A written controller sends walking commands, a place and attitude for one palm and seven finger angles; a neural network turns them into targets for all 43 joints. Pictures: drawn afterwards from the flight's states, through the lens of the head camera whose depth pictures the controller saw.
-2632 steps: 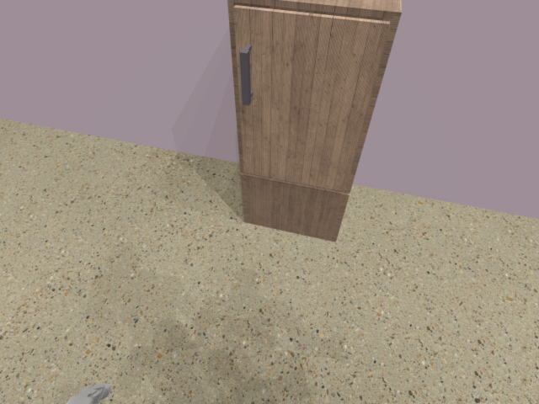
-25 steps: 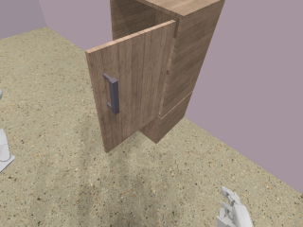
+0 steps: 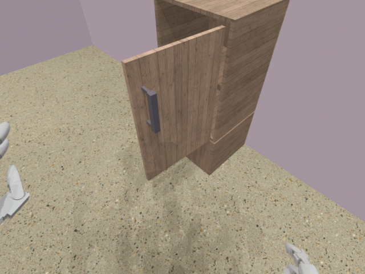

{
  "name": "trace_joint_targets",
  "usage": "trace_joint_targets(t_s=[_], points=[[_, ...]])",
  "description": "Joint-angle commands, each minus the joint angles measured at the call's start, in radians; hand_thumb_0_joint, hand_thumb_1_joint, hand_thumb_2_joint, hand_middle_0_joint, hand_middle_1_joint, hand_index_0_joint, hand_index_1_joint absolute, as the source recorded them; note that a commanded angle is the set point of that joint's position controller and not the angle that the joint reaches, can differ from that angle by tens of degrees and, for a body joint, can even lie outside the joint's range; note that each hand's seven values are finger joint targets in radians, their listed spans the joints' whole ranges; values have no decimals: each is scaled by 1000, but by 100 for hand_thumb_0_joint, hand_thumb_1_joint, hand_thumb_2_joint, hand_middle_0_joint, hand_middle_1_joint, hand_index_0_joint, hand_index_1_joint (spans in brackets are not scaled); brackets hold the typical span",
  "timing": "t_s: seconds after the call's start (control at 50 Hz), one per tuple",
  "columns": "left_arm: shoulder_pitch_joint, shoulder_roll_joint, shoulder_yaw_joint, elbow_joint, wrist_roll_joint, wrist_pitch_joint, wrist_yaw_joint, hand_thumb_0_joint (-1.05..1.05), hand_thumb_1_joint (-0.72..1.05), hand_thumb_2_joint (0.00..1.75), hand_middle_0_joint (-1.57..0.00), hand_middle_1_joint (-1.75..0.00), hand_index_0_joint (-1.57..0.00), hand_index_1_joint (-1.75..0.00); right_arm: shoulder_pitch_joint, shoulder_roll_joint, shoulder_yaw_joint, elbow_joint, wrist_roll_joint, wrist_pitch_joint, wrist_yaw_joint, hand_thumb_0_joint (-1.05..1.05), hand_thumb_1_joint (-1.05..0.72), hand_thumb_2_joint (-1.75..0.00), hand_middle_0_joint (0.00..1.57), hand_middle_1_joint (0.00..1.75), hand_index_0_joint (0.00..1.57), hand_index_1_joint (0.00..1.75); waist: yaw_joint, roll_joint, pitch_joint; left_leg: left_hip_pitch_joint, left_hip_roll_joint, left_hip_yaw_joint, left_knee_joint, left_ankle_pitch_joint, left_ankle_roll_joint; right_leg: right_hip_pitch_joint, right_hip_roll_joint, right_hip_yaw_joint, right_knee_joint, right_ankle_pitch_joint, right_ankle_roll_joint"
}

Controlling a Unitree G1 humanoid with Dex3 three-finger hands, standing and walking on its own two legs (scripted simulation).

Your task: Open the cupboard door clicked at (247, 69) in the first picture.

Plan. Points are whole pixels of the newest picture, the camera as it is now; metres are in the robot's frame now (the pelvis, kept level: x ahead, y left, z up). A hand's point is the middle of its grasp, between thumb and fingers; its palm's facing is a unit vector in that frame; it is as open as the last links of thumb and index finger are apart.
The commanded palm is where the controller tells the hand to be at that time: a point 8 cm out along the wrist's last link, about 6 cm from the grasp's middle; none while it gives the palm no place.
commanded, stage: stop stepping back and stand still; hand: left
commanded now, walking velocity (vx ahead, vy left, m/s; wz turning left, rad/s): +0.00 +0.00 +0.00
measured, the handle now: (150, 110) +0.60 +0.14 +0.01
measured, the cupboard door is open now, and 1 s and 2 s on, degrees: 86 86 86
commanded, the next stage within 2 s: let the arm hang, fingers relaxed in 0.82 s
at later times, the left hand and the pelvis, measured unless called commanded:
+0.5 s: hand out of the picture +0.18 +0.30 +0.16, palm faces +0.40 -0.78 -0.48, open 7.4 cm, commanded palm +0.12 +0.33 +0.18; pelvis -0.02 +0.04 +0.00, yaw -1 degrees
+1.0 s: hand (18, 232) +0.18 +0.31 +0.07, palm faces +0.24 -0.82 -0.52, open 7.4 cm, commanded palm none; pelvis -0.04 +0.05 +0.00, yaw +0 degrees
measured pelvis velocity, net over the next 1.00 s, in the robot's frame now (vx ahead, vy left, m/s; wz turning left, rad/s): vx -0.04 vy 0.05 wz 0.01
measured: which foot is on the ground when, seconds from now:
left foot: down 0.00-1.00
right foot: down 0.00-1.00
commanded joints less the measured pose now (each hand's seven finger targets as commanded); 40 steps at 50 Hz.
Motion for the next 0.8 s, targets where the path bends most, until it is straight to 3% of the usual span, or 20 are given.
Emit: trace_joint_targets(t_s=[0.0, 0.04, 0.08, 0.12, 0.18, 0.24, 0.3, 0.46, 0.62, 0.68, 0.78], points=[[-4, 205, 162, -190, -7, -62, 20, 0, 90, 90, -20, -30, -20, -30, -97, -92, -30, -160, 14, -53, 6, 0, -90, -90, 20, 30, 20, 30, 3, 96, -114, -25, 89, -62, -21, 317, 57, 135, -86, 158, 1, 276, 65], [-33, 192, 143, -198, -6, -59, 14, 0, 90, 90, -20, -30, -20, -30, -98, -89, -27, -159, 13, -56, 10, 0, -90, -90, 20, 30, 20, 30, -4, 95, -67, -89, 49, -23, -3, 233, 34, 150, -104, 181, -22, 312, 51], [-37, 182, 131, -174, -5, -57, 15, 0, 90, 90, -20, -30, -20, -30, -93, -86, -26, -158, 15, -56, 15, 0, -90, -90, 20, 30, 20, 30, -5, 6, -57, -100, 28, -13, 22, 187, 23, 147, -129, 205, -55, 306, 41], [-46, 180, 127, -168, -6, -54, 14, 0, 90, 90, -20, -30, -20, -30, -95, -86, -24, -161, 14, -55, 18, 0, -90, -90, 20, 30, 20, 30, -5, -37, -53, -89, 17, -21, 20, 172, 20, 128, -135, 204, -77, 258, 37], [-31, 188, 141, -178, -9, -53, 12, 0, 90, 90, -20, -30, -20, -30, -109, -84, -18, -169, 10, -49, 19, 0, -90, -90, 20, 30, 20, 30, 1, 10, -42, -87, 34, -45, -28, 190, 24, 119, -105, 176, -72, 216, 49], [-29, 208, 160, -231, -10, -55, 9, 0, 90, 90, -20, -30, -20, -30, -122, -86, -17, -179, 7, -48, 18, 0, -90, -90, 20, 30, 20, 30, 8, 73, -71, -88, 55, -63, -72, 271, 21, 161, -68, 129, -23, 272, 63], [-19, 190, 150, -238, -11, -52, 8, 0, 90, 90, -20, -30, -20, -30, -120, -80, -12, -190, 7, -46, 19, 0, -90, -90, 20, 30, 20, 30, 11, 113, -72, -112, 65, -62, -93, 280, 17, 186, -54, 110, -9, 270, 71], [-24, 166, 133, -201, -12, -48, 8, 0, 90, 90, -20, -30, -20, -30, -113, -83, -15, -181, 3, -46, 16, 0, -90, -90, 20, 30, 20, 30, 7, 47, -40, -148, 41, -61, -103, 74, 11, 160, -72, 146, -99, 163, 66], [-52, 160, 120, -204, -1, -44, 10, 0, 90, 90, -20, -30, -20, -30, -119, -87, -17, -183, 3, -46, 10, 0, -90, -90, 20, 30, 20, 30, 11, 80, -22, -188, 47, -73, -156, -22, 18, 165, -55, 127, -104, 97, 77], [-43, 169, 129, -206, 1, -47, 14, 0, 90, 90, -20, -30, -20, -30, -113, -85, -20, -183, 1, -48, 7, 0, -90, -90, 20, 30, 20, 30, 12, 58, -38, -186, 40, -72, -145, -9, 16, 180, -59, 129, -110, 112, 74], [-27, 170, 131, -206, 0, -49, 14, 0, 90, 90, -20, -30, -20, -30, -113, -87, -21, -183, 0, -49, 7, 0, -90, -90, 20, 30, 20, 30, 13, 76, -40, -185, 36, -70, -143, 10, 12, 183, -59, 127, -113, 127, 73]])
